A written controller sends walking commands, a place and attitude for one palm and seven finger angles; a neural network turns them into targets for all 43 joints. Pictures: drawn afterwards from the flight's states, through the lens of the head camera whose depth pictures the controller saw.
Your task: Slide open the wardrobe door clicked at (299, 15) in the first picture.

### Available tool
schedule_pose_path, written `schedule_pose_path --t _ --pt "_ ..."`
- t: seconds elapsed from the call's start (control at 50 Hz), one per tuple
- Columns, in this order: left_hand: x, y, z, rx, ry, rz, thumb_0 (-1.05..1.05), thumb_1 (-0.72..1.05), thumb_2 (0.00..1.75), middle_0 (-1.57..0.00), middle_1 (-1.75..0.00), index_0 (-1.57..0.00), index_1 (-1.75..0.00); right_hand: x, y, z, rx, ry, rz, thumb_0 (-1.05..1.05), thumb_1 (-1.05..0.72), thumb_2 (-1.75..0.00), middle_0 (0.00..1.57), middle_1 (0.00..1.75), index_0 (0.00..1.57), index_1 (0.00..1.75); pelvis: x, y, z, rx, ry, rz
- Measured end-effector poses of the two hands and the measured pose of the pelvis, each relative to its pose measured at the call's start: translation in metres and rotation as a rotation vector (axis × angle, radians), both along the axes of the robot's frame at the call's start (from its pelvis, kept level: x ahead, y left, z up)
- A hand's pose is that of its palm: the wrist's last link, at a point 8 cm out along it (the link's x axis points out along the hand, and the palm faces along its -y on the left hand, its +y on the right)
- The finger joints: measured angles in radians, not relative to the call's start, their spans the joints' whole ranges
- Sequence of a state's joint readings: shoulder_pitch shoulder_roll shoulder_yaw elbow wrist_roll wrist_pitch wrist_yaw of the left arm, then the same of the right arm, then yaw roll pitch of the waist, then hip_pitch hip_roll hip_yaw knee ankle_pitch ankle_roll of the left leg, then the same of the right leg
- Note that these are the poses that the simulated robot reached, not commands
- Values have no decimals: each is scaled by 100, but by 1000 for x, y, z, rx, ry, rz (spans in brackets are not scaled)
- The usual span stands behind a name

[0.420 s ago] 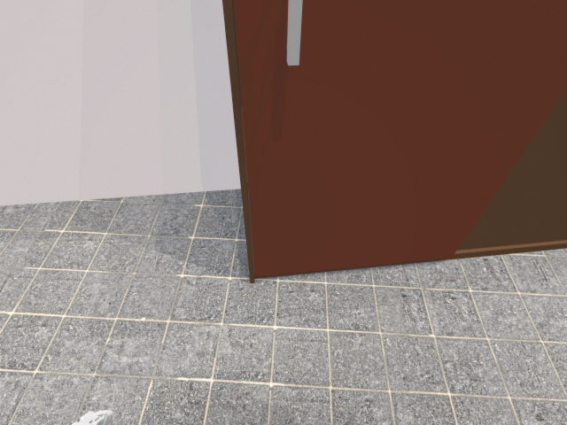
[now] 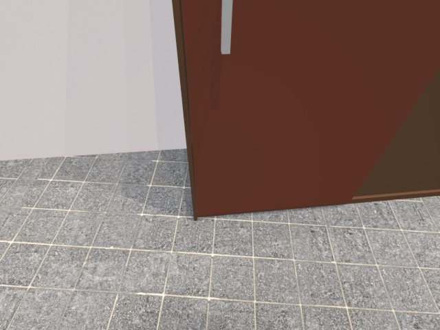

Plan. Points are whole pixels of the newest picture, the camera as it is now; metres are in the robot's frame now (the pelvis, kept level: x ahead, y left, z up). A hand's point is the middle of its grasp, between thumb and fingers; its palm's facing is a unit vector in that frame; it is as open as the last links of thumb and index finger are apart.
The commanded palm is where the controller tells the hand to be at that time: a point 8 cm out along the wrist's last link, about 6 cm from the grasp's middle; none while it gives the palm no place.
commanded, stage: stand and wait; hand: left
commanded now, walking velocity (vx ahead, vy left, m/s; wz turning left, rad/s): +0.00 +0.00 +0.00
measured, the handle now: (225, 7) +0.77 +0.04 +0.26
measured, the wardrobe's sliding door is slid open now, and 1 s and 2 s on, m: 0.00 0.00 0.00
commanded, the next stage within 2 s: look at it before walking up in 0.42 s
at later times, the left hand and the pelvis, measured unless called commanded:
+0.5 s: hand out of the picture +0.06 +0.23 -0.15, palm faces -0.02 -0.95 -0.32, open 7.4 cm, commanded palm none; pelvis -0.01 -0.01 +0.00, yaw +0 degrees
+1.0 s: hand out of the picture +0.05 +0.23 -0.16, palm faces -0.02 -0.95 -0.31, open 7.4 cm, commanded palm none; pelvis -0.01 -0.01 +0.00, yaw +0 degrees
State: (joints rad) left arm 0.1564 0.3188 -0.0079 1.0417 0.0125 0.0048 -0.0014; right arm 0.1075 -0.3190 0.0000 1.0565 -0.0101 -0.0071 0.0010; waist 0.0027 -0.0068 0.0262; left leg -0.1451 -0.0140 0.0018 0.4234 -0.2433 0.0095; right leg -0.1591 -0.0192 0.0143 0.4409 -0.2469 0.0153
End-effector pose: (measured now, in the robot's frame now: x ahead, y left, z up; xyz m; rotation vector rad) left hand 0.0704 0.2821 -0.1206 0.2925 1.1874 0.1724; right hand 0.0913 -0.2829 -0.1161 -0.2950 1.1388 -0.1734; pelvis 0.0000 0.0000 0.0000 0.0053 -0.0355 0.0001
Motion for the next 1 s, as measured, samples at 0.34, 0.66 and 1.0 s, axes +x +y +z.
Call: schedule_pose_path --t 0.34,0.66,1.0 --pt "-20 -2 2 17 32 11 0 91 90 -20 -30 -20 -30 -43 -15 -5 -3 89 -41 1 -90 -90 20 30 21 30 -10 -9 3 -1 -8 0" --pt "-18 -11 1 -3 19 2 0 91 90 -20 -30 -20 -30 -48 -12 -5 6 90 -36 1 -90 -90 20 30 21 30 -15 -10 3 -2 -2 2" --pt "-23 -8 -1 1 58 17 0 91 90 -20 -30 -20 -30 -39 -10 -5 5 102 -33 1 -90 -90 20 30 21 30 -7 -9 4 -3 5 2"
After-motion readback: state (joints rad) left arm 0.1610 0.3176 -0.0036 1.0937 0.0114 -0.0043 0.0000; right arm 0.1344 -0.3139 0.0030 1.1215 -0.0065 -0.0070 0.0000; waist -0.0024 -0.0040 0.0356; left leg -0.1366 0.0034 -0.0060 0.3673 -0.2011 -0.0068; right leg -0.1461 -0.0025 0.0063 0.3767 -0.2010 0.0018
